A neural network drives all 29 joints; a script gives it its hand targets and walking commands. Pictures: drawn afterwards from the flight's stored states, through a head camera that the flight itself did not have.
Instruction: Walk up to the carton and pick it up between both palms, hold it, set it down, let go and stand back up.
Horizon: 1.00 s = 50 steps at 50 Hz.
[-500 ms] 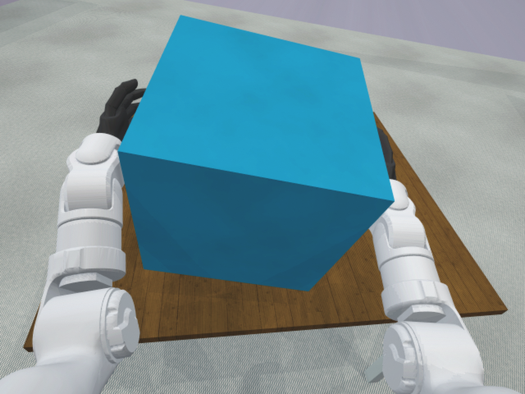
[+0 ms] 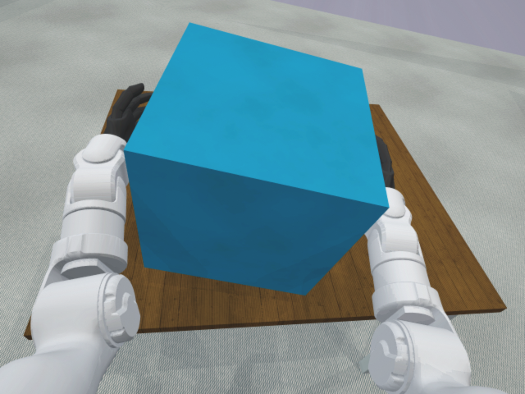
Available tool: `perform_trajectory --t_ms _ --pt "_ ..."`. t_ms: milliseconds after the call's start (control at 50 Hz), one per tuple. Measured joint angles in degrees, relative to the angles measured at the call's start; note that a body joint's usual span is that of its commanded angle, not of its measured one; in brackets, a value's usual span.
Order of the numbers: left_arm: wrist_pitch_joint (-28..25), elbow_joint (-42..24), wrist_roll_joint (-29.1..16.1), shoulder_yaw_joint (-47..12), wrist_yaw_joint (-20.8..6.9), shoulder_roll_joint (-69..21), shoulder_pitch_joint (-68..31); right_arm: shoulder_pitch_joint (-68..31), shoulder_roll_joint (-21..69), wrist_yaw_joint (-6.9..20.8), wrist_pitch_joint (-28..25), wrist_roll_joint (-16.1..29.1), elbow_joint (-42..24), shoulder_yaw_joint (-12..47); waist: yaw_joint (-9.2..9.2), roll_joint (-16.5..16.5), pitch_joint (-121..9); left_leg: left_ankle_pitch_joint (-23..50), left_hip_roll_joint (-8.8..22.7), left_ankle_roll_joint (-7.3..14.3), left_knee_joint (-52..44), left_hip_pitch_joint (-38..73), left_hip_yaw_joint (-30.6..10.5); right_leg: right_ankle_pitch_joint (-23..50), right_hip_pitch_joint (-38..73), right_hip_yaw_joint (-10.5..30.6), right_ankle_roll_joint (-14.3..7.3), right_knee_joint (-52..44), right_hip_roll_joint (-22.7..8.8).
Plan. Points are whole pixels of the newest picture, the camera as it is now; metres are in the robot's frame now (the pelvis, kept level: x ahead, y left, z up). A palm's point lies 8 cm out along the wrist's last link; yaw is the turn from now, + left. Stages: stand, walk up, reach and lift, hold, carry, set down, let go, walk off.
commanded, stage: set down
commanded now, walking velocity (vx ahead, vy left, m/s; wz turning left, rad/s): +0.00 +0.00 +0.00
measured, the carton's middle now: (251, 169) +0.45 -0.02 +0.10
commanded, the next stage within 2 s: none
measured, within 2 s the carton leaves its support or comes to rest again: neither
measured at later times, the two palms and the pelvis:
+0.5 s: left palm (140, 139) +0.47 +0.16 +0.14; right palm (373, 194) +0.39 -0.22 +0.10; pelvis +0.02 +0.00 +0.00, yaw +0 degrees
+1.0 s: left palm (142, 150) +0.47 +0.16 +0.12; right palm (369, 205) +0.38 -0.22 +0.09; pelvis +0.02 +0.00 +0.00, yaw -1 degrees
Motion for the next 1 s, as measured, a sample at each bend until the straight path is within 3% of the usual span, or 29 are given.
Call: perform_trajectory --t_ms 280,380,480,540,780,1000 --pt "-2.4 4.6 0.0 0.1 0.1 0.3 -2.2 0.4 0.7 0.1 -0.4 -1.8 -0.9 -1.7 -0.85 2.0 -0.5 -1.5 0.1 0.2 0.4 -1.1 0.6 -0.6 -0.8 0.5 0.3 -0.6 0.0" --pt "-2.6 0.6 -1.6 -1.0 -0.3 -0.3 1.0 3.6 0.7 -1.0 -0.4 0.4 -5.0 1.0 -0.73 2.6 -0.4 -1.7 0.2 -0.1 0.6 -1.3 0.6 -0.9 -1.1 0.4 0.4 -0.3 0.1" --pt "-3.1 2.5 -0.3 1.0 -1.2 -0.5 0.6 3.6 1.5 -1.0 -0.3 -1.7 -4.4 0.2 -0.76 2.6 1.1 -1.8 -0.1 0.2 0.0 -0.3 0.4 -1.5 -0.4 0.1 0.3 -0.2 -0.2" --pt "-3.8 0.9 -1.7 -0.1 -1.2 -0.6 2.3 5.2 1.6 -1.3 -0.7 -1.1 -6.3 1.0 -0.7 3.0 1.0 -1.5 -0.1 0.0 0.1 -1.2 0.2 -1.2 -1.2 -0.2 0.5 0.1 -0.2" --pt "-6.9 8.6 -0.5 1.4 -1.2 0.1 -1.4 3.8 3.4 -0.2 -2.2 -5.4 -3.9 -3.4 -0.92 2.3 -0.3 -1.3 0.1 0.0 0.3 -3.6 0.6 -1.2 -3.9 0.1 0.1 0.6 -0.1" --pt "-8.2 9.2 0.7 2.2 -1.9 -0.1 -0.8 4.2 4.0 0.1 -3.7 -6.6 -3.4 -4.3 -0.24 2.6 0.7 -1.4 -0.1 0.3 0.8 -3.9 1.1 -1.2 -4.4 0.4 0.5 1.1 -0.3"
